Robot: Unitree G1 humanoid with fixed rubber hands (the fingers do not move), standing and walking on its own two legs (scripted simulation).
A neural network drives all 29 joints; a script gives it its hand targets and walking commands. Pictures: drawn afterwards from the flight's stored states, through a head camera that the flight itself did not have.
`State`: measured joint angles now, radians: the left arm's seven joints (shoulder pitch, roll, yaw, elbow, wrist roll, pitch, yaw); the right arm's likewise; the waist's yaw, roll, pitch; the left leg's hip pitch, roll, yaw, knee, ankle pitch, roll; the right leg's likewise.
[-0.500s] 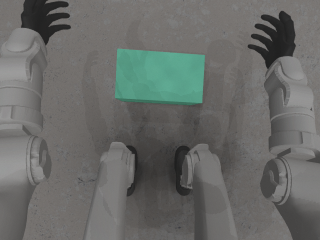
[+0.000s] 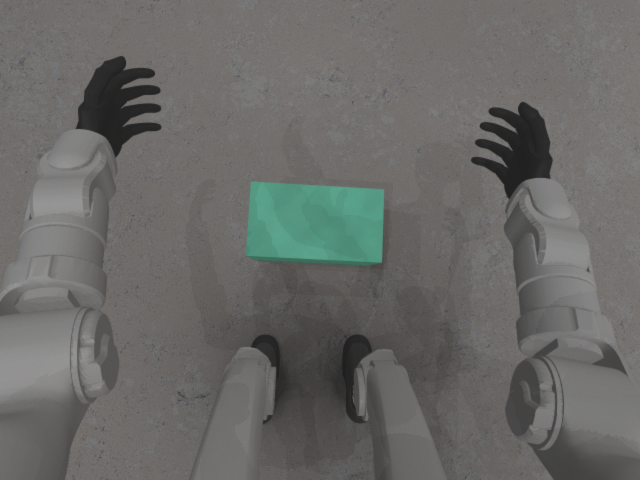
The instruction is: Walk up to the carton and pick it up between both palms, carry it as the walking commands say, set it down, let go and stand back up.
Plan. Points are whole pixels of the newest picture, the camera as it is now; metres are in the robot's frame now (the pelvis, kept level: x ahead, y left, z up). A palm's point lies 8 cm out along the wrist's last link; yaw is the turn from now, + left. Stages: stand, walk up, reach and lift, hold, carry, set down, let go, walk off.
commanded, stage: set down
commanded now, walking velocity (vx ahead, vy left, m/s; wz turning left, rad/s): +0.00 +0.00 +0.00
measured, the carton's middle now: (314, 228) +0.46 +0.00 -0.56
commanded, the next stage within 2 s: let go in 0.04 s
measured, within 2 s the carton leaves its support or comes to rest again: neither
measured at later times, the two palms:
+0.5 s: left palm (67, 257) +0.35 +0.24 -0.02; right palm (594, 286) +0.34 -0.24 -0.01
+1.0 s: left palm (5, 422) +0.23 +0.23 +0.05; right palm out of the picture +0.24 -0.24 +0.06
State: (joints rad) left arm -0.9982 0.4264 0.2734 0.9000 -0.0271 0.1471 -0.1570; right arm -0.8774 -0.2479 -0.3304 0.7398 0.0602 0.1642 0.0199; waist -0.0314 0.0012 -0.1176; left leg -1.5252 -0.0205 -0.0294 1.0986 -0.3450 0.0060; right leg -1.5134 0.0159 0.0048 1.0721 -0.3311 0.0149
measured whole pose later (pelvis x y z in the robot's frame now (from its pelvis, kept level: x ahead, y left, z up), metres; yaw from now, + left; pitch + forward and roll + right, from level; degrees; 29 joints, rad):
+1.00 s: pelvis +0.08 -0.01 +0.12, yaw +0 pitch -2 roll +0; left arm 0.23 0.21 0.04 0.42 0.00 0.08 -0.07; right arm 0.23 -0.23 -0.05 0.43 0.00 0.09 0.08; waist 0.01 0.00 0.09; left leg -0.13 -0.01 -0.03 0.43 -0.27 0.00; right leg -0.13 0.02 0.04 0.42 -0.26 0.00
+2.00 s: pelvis +0.08 +0.00 +0.12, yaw +0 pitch -1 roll +0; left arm 0.17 0.36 0.02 0.86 0.03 0.01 0.02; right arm 0.16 -0.36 -0.02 0.88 -0.03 0.00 -0.02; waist 0.00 0.00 0.01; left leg -0.12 -0.01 -0.03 0.41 -0.26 0.00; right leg -0.13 0.01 0.03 0.40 -0.25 0.00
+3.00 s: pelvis +0.06 +0.00 +0.13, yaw +1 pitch -2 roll +0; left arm 0.12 0.39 0.01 1.04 0.02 -0.01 0.01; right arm 0.13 -0.39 0.00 1.03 -0.02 -0.02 -0.02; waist 0.00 0.00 0.02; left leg -0.10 -0.02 -0.03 0.34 -0.20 0.01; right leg -0.10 0.00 0.03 0.33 -0.19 0.01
